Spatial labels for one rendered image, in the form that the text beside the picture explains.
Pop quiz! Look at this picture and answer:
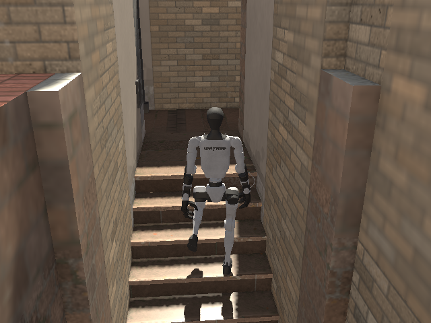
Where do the stairs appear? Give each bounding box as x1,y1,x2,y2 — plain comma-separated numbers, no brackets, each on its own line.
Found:
127,176,278,323

